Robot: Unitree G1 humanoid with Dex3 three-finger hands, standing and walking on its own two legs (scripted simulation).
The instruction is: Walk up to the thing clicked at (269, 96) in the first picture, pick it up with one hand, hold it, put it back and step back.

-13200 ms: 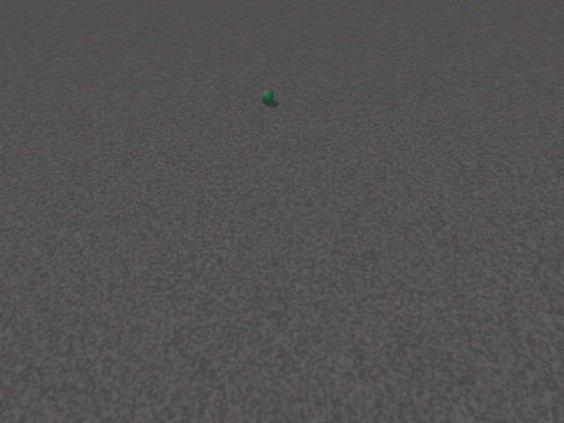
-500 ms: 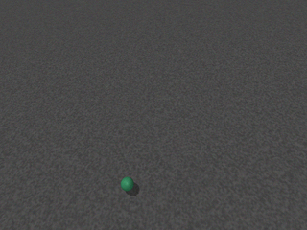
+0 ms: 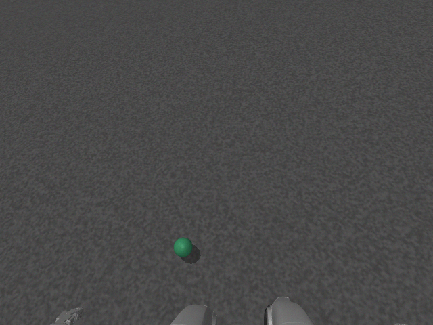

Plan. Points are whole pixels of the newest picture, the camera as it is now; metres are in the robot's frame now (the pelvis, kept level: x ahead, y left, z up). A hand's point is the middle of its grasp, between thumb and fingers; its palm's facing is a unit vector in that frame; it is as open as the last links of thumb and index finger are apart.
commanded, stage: walk up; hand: left
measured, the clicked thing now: (183, 247) +0.50 +0.23 -0.70
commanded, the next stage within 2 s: none
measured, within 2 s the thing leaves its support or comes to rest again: neither
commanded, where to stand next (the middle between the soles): +0.11 +0.02 m, yaw -3 degrees
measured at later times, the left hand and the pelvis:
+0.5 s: hand out of the picture +0.00 +0.30 -0.13, palm faces -0.06 -0.91 -0.42, open 7.4 cm; pelvis -0.04 +0.01 +0.01, yaw -1 degrees
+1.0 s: hand out of the picture +0.05 +0.29 -0.14, palm faces -0.06 -0.93 -0.35, open 7.4 cm; pelvis -0.03 +0.03 +0.02, yaw -4 degrees
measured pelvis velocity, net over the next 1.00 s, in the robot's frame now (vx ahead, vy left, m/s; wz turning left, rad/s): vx -0.03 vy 0.03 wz -0.07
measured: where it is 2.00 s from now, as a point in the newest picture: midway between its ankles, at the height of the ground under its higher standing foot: outside the picture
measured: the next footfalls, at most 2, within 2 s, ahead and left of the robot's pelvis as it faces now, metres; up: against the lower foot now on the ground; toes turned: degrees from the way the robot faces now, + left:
left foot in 0.16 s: -0.01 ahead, +0.15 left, +0.00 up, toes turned +1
right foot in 0.46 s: +0.05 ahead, -0.11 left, +0.00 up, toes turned -5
